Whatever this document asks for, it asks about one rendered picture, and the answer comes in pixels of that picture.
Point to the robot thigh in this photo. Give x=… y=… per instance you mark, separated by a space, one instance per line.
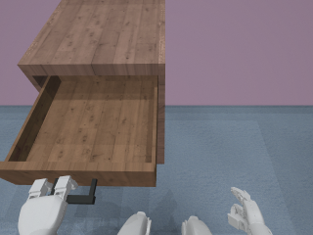
x=136 y=224
x=194 y=227

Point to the left robot hand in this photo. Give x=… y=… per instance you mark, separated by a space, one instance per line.
x=41 y=214

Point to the drawer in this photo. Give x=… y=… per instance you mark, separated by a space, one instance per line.
x=88 y=127

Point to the cabinet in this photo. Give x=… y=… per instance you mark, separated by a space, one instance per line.
x=102 y=37

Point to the handle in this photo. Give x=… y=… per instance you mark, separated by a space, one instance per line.
x=79 y=199

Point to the robot right forearm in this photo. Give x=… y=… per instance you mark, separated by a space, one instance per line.
x=258 y=229

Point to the robot left thigh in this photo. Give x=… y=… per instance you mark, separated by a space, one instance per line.
x=136 y=224

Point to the right robot hand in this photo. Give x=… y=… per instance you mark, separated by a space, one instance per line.
x=249 y=213

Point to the robot right thigh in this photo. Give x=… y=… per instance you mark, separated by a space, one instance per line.
x=194 y=227

